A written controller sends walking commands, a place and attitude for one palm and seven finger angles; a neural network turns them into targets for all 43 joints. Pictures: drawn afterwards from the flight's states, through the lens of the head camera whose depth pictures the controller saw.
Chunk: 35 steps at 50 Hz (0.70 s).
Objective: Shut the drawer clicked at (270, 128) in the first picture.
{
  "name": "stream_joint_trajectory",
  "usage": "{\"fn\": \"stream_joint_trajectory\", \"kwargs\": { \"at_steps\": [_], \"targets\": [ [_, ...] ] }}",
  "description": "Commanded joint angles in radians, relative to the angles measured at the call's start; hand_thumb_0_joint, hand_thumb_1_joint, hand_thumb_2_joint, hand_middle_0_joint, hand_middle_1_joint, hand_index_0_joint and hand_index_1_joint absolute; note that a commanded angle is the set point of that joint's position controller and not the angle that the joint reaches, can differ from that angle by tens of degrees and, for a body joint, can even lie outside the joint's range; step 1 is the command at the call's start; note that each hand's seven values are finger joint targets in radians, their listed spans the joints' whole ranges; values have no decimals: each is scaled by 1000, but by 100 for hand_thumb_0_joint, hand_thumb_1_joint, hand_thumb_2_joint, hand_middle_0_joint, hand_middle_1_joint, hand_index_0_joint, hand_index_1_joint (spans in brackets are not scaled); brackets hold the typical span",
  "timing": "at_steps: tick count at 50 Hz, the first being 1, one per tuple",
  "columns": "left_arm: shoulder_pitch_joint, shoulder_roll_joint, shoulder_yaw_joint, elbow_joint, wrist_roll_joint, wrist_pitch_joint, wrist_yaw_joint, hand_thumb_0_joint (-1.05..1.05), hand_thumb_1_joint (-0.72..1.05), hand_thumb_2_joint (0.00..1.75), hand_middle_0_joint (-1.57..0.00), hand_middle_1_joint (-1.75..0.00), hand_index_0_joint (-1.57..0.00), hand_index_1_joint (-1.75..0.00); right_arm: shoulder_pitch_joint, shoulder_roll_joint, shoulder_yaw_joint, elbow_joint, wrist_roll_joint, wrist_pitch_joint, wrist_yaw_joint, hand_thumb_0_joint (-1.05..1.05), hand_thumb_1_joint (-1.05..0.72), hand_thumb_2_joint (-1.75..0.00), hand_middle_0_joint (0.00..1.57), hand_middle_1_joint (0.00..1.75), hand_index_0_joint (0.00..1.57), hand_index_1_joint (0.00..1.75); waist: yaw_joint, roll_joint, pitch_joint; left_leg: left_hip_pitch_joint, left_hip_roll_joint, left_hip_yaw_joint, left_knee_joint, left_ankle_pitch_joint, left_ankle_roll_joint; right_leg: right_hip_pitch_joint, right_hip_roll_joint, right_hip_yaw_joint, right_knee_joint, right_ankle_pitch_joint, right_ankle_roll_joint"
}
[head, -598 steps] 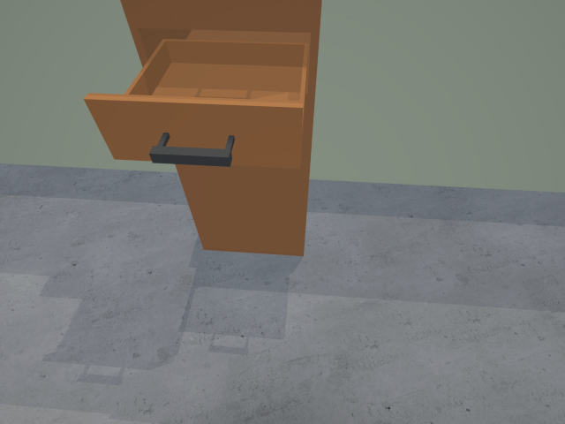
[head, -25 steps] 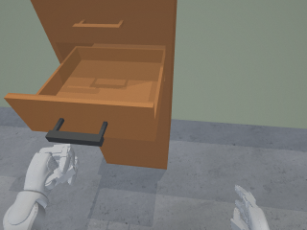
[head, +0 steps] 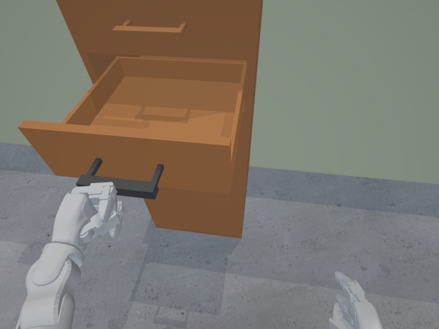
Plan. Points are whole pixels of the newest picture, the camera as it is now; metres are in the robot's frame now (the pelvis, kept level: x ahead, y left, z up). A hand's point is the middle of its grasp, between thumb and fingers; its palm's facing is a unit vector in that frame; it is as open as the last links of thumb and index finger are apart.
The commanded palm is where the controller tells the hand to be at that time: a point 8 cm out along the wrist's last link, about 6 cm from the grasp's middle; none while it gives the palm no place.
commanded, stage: push the drawer shut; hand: left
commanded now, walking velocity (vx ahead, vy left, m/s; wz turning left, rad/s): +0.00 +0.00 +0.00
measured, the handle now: (122, 176) +0.35 +0.21 +0.09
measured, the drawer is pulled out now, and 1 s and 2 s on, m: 0.28 0.16 0.04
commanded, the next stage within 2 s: none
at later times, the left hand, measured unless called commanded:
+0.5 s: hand (130, 183) +0.34 +0.19 +0.09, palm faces -0.02 -1.00 -0.05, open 3.3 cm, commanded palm +0.32 +0.24 +0.10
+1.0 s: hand (137, 163) +0.39 +0.19 +0.10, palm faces -0.04 -1.00 -0.04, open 3.3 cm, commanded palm +0.38 +0.24 +0.10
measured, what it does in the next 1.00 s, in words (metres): stands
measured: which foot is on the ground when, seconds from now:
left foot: down 0.00-1.00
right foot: down 0.00-1.00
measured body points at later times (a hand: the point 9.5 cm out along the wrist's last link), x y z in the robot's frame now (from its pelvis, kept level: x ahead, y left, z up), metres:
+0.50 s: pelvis -0.01 +0.00 +0.00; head +0.02 -0.02 +0.45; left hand +0.33 +0.25 +0.10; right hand +0.13 -0.25 -0.10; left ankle +0.00 +0.11 -0.72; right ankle +0.01 -0.10 -0.72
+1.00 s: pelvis -0.01 +0.00 +0.00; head +0.04 -0.01 +0.45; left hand +0.38 +0.25 +0.10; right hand +0.10 -0.26 -0.11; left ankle +0.00 +0.11 -0.72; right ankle +0.01 -0.10 -0.72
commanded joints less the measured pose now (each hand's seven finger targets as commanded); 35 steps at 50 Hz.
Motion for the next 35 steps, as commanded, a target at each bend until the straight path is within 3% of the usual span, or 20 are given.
{"fn": "stream_joint_trajectory", "kwargs": {
  "at_steps": [1,2,4,6,7,11,12,13,14,16,17,19,20,22,26,28,30,32,35],
  "targets": [
    [-382,153,22,-202,-2,-67,5,0,90,90,-140,-160,-140,-160,-74,-116,-47,-146,6,-47,-14,0,-90,-90,20,30,20,30,-58,17,-189,81,1,-55,-121,180,0,43,16,64,-105,165,11],
    [-408,171,33,-182,3,-65,11,0,90,90,-140,-160,-140,-160,-71,-120,-46,-139,5,-41,-16,0,-90,-90,20,30,20,30,-64,-28,-188,71,6,-57,-120,169,3,42,17,64,-108,150,13],
    [-445,193,53,-128,0,-61,8,0,90,90,-140,-160,-140,-160,-71,-124,-46,-134,7,-32,-20,0,-90,-90,20,30,20,30,-63,-35,-180,56,3,-56,-125,147,2,40,17,69,-115,129,13],
    [-509,176,32,-108,-2,-64,4,0,90,90,-140,-160,-140,-160,-79,-118,-41,-134,9,-29,-23,0,-90,-90,20,30,20,30,-67,2,-183,68,0,-58,-131,124,0,30,15,70,-117,107,10],
    [-519,195,46,-85,2,-67,10,0,90,90,-140,-160,-140,-160,-75,-121,-42,-130,10,-25,-23,0,-90,-90,20,30,20,30,-66,-27,-184,59,4,-57,-129,122,2,37,15,75,-121,97,10],
    [-551,177,34,-51,0,-71,7,0,90,90,-140,-160,-140,-160,-69,-116,-42,-137,8,-22,-18,0,-90,-90,20,30,20,30,-54,13,-239,85,0,-55,-132,162,-4,59,13,71,-108,151,5],
    [-555,203,54,-34,6,-76,13,0,90,90,-140,-160,-140,-160,-63,-120,-43,-131,7,-18,-16,0,-90,-90,20,30,20,30,-57,-23,-247,77,4,-54,-129,173,0,70,13,74,-109,159,6],
    [-540,181,46,1,3,-73,10,0,90,90,-140,-160,-140,-160,-61,-117,-41,-133,6,-14,-14,0,-90,-90,20,30,20,30,-50,-30,-232,67,2,-50,-131,178,-1,70,13,74,-108,172,5],
    [-569,203,61,11,1,-77,9,0,90,90,-140,-160,-140,-160,-57,-122,-42,-130,6,-11,-12,0,-90,-90,20,30,20,30,-55,-45,-232,59,1,-50,-129,176,-1,75,13,77,-109,176,7],
    [-599,192,49,28,4,-83,8,0,90,90,-140,-160,-140,-160,-57,-119,-43,-134,8,-6,-10,0,-90,-90,20,30,20,30,-57,-31,-220,60,1,-45,-132,171,-2,66,13,76,-108,174,6],
    [-608,199,51,55,7,-84,12,0,90,90,-140,-160,-140,-160,-54,-123,-41,-130,7,-1,-10,0,-90,-90,20,30,20,30,-63,-62,-202,43,4,-45,-129,158,3,60,13,82,-115,160,8],
    [-642,233,81,88,11,-87,14,0,90,90,-140,-160,-140,-160,-45,-125,-45,-125,8,9,-10,0,-90,-90,20,30,20,30,-61,-32,-207,39,1,-39,-130,143,1,60,12,89,-119,147,7],
    [-672,218,65,97,10,-86,12,0,90,90,-140,-160,-140,-160,-45,-125,-41,-128,8,13,-9,0,-90,-90,20,30,20,30,-66,-32,-201,35,-1,-38,-131,136,2,58,10,93,-122,143,8],
    [-711,263,96,139,16,-91,14,0,90,90,-140,-160,-140,-160,-35,-132,-42,-119,7,25,-11,0,-90,-90,20,30,20,30,-73,-62,-198,15,3,-38,-127,122,6,62,10,101,-128,123,9],
    [-773,254,84,152,17,-101,2,0,90,90,-140,-160,-140,-160,-22,-127,-45,-124,8,35,-8,0,-90,-90,20,30,20,30,-73,17,-258,44,-4,-31,-123,154,3,79,8,103,-115,172,4],
    [-751,267,102,184,16,-103,1,0,90,90,-140,-160,-140,-160,-7,-130,-49,-121,7,43,-5,0,-90,-90,20,30,20,30,-70,-17,-273,38,-1,-30,-116,178,6,92,12,104,-111,201,6],
    [-771,257,92,185,13,-109,-3,0,90,90,-140,-160,-140,-160,0,-129,-50,-125,6,48,-2,0,-90,-90,20,30,20,30,-72,-7,-289,41,-4,-26,-113,196,5,101,11,105,-106,232,6],
    [-778,302,128,227,14,-115,-5,0,90,90,-140,-160,-140,-160,12,-138,-51,-120,4,57,-1,0,-90,-90,20,30,20,30,-70,-60,-280,14,0,-28,-111,200,9,114,14,106,-103,236,7],
    [-805,288,120,239,12,-124,-17,0,90,90,-140,-160,-140,-160,17,-134,-52,-124,5,67,2,0,-90,-90,20,30,20,30,-73,-23,-288,18,-4,-20,-109,212,8,113,13,111,-99,265,7]
  ]
}}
